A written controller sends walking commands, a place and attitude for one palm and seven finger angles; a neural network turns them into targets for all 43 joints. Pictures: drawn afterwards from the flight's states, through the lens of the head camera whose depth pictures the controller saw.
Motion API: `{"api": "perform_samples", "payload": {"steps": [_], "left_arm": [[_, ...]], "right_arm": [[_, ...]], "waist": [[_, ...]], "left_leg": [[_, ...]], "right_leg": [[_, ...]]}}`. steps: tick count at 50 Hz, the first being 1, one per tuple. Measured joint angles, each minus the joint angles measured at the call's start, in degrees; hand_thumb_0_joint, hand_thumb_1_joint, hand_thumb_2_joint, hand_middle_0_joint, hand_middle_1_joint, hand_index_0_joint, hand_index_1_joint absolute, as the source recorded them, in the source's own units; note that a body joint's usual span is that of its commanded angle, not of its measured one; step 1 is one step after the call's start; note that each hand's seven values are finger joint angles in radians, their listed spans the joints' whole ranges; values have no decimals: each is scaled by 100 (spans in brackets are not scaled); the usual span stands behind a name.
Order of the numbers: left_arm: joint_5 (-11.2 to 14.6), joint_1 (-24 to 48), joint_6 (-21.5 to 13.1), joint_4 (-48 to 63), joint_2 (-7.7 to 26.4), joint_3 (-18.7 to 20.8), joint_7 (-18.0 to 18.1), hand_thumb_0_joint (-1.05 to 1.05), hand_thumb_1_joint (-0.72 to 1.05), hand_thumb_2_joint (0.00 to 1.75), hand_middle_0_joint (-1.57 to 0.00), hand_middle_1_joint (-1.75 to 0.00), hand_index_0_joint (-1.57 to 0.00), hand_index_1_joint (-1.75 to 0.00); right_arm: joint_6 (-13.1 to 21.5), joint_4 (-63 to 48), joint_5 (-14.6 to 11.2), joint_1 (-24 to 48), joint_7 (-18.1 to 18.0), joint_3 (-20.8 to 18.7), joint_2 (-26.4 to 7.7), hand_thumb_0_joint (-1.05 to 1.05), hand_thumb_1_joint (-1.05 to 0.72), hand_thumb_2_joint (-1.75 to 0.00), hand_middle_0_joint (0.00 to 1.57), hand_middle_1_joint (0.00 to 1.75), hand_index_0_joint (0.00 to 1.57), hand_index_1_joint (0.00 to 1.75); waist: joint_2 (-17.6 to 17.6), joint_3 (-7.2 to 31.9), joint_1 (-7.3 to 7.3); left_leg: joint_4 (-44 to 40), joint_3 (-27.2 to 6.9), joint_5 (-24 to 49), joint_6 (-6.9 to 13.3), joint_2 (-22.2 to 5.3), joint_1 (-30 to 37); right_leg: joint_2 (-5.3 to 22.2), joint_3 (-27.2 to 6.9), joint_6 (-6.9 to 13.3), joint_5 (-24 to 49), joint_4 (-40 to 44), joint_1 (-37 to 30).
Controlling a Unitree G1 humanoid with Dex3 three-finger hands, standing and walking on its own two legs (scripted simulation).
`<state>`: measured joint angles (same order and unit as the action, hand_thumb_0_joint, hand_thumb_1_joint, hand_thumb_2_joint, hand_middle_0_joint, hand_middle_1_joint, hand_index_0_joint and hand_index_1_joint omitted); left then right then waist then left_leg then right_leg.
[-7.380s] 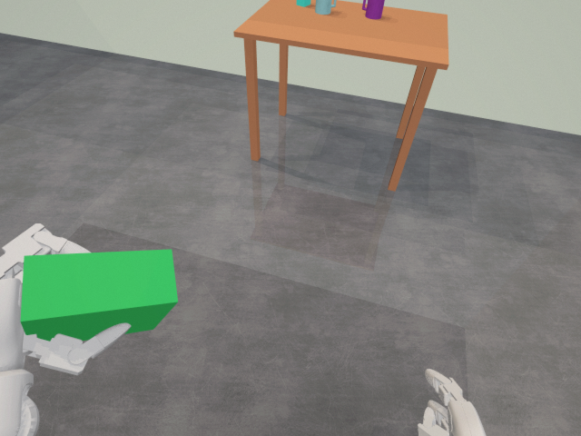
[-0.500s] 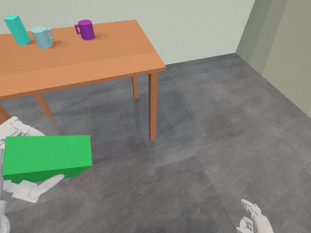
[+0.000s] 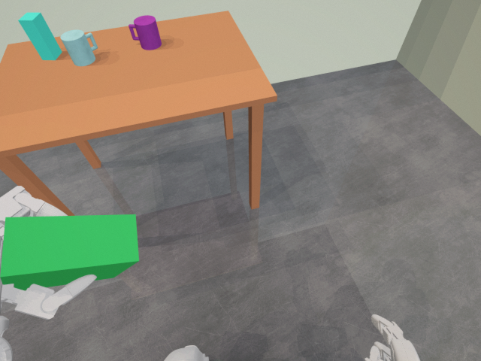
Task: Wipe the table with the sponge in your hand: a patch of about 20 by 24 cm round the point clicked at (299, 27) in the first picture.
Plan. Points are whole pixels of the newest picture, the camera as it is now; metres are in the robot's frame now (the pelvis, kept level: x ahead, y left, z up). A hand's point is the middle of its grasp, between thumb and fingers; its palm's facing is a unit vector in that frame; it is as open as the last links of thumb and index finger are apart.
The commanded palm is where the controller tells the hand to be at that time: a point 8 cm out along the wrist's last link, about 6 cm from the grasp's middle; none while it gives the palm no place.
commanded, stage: take the last steps up to it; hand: left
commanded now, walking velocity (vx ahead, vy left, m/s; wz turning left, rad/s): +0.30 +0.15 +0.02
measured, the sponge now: (89, 252) +0.23 +0.20 +0.13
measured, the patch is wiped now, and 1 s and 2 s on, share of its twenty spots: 0.00 0.00 0.00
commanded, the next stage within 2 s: come to a stop and stand still in 1.28 s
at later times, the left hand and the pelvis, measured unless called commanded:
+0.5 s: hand (64, 169) +0.34 +0.27 +0.16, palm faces +0.39 -0.78 -0.49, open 9.9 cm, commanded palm +0.27 +0.32 +0.17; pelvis +0.11 +0.04 -0.02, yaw +0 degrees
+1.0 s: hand (58, 109) +0.45 +0.32 +0.17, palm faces +0.34 -0.81 -0.47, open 9.9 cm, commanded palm +0.39 +0.38 +0.17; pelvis +0.22 +0.10 -0.02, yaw -2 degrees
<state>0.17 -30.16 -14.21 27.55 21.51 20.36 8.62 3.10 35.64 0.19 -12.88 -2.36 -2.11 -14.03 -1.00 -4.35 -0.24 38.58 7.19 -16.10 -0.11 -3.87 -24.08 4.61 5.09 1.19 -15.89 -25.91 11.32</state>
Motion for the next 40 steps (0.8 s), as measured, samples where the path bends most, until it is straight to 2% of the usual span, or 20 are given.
{"api": "perform_samples", "payload": {"steps": [4, 5, 6, 8, 9, 11, 13, 15, 19, 21, 22, 25, 27, 29, 32, 36, 38, 40], "left_arm": [[10, 143, 61, 200, -106, -9, 87, 0, -47, 99, -77, -134, -77, -134], [23, 229, 57, 246, -86, 25, 102, 0, -47, 99, -77, -134, -77, -134], [23, 371, 53, 215, -47, 59, 113, 0, -47, 99, -77, -134, -77, -134], [8, 577, 53, 57, 19, 87, 93, 0, -47, 99, -77, -134, -77, -134], [6, 615, 75, 10, 37, 93, 80, 0, -47, 99, -77, -134, -77, -134], [19, 562, 105, 49, 38, 99, 55, 0, -47, 99, -77, -134, -77, -134], [29, 412, 90, 201, 22, 91, 30, 0, -47, 99, -77, -134, -77, -134], [48, 258, 33, 320, 21, 71, 4, 0, -47, 99, -77, -134, -77, -134], [52, 153, 36, 308, 134, 83, -19, 0, -47, 99, -77, -134, -77, -134], [6, 325, 47, 142, 92, 53, -44, 0, -47, 99, -77, -134, -77, -134], [24, 430, 61, 40, 36, 28, -63, 0, -47, 99, -77, -134, -77, -134], [62, 517, 52, -173, -153, 32, -84, 0, -47, 99, -77, -134, -76, -134], [36, 403, 10, -194, -228, 41, -77, 0, -47, 99, -77, -134, -76, -134], [12, 265, -25, -98, -228, 31, -63, 0, -47, 99, -77, -134, -76, -134], [-13, 72, -54, 192, -138, 17, -25, 0, -47, 99, -77, -134, -76, -134], [-38, -51, -81, 632, 22, 88, 54, 0, -47, 99, -77, -134, -76, -134], [-22, -13, -128, 775, 100, 190, 98, 0, -47, 99, -77, -134, -76, -134], [-8, 341, -191, 570, 257, 300, 118, 0, -47, 99, -77, -134, -76, -134]], "right_arm": [[63, -134, -8, -33, -50, -55, -95, 1, -91, -90, 20, 30, 20, 30], [88, -165, -19, 25, -64, -86, -70, 1, -91, -90, 20, 30, 20, 30], [93, -159, -37, 125, -73, -110, 24, 1, -91, -90, 20, 30, 20, 30], [139, -130, -42, 266, -69, -73, 214, 1, -91, -90, 20, 30, 20, 30], [172, -118, -52, 305, -53, -29, 305, 1, -91, -90, 20, 30, 20, 30], [250, -99, -77, 338, -12, 80, 471, 1, -91, -90, 20, 30, 20, 30], [327, -99, -75, 307, 21, 184, 593, 1, -91, -90, 20, 30, 20, 30], [381, -93, -63, 239, 35, 267, 664, 1, -91, -90, 20, 30, 21, 30], [360, -61, -50, 54, 1, 367, 675, 1, -91, -90, 20, 30, 21, 30], [249, 63, -50, 102, -8, 334, 560, 1, -90, -90, 21, 30, 21, 30], [174, 170, -47, 169, 17, 301, 494, 1, -90, -90, 21, 30, 21, 30], [15, 355, -29, 309, 70, 232, 296, 1, -91, -90, 21, 30, 21, 30], [-37, 335, -17, 341, 74, 181, 184, 1, -91, -90, 21, 30, 21, 30], [-54, 241, -2, 340, 72, 118, 103, 1, -91, -90, 20, 30, 21, 30], [-29, 35, 17, 284, 64, 13, -5, 1, -91, -90, 20, 30, 21, 30], [35, -171, 29, 191, 5, -125, -102, 1, -91, -90, 20, 30, 20, 30], [87, -305, 4, 155, -39, -193, -161, 1, -91, -90, 20, 30, 20, 30], [126, -252, -31, 299, -74, -256, 50, 1, -91, -90, 20, 30, 20, 30]], "waist": [[17, 80, -47], [-8, 70, -32], [-111, 9, -32], [-168, 2, 9], [-153, 34, 46], [-107, 98, 81], [-32, 139, 81], [72, 155, 52], [263, 183, 5], [435, 134, -18], [443, 82, -43], [353, -31, -59], [293, -62, -3], [175, -103, 49], [-14, -189, 84], [-179, -215, 59], [-94, -131, 28], [-228, -172, 47]], "left_leg": [[-1072, 201, 258, 118, 65, 774], [-1067, 219, 520, 99, 74, 801], [-840, 276, 423, 84, 125, 779], [-591, 309, 89, 92, 143, 776], [-582, 300, -4, 106, 136, 796], [-689, 309, -46, 114, 112, 875], [-827, 326, -42, 92, 83, 971], [-916, 331, -80, 64, 55, 1072], [-574, 248, -434, -37, 23, 1110], [406, 76, -830, 32, -43, 752], [1154, -87, -984, 18, 44, 486], [2858, -342, -791, -74, 198, -252], [3103, -391, -538, -121, 120, -614], [2597, -346, -327, -134, -10, -763], [1186, -145, -126, -101, -148, -596], [-405, 180, 260, -61, -64, 29], [-920, 238, 657, 61, -44, 388], [-468, 294, 472, 110, 22, 302]], "right_leg": [[54, -56, -207, -451, -567, 36], [96, -94, -225, -649, -1013, 197], [146, -210, -220, -979, -1639, 408], [83, -308, -223, -1413, -2921, 909], [53, -271, -240, -1436, -3362, 1137], [49, -124, -277, -1293, -3673, 1480], [71, 65, -305, -1065, -3361, 1618], [58, 240, -327, -872, -2688, 1543], [-75, 505, -274, -327, -1007, 892], [-125, 608, 62, -218, -1068, 840], [-93, 610, 149, -283, -1167, 821], [1, 541, 134, -331, -1017, 594], [35, 527, 69, -247, -740, 422], [102, 502, 24, -185, -507, 280], [234, 453, -91, -203, -347, 100], [403, 342, -319, -497, -574, -57], [422, 257, -368, -823, -1214, 115], [379, -104, -306, -1472, -2570, 590]]}}
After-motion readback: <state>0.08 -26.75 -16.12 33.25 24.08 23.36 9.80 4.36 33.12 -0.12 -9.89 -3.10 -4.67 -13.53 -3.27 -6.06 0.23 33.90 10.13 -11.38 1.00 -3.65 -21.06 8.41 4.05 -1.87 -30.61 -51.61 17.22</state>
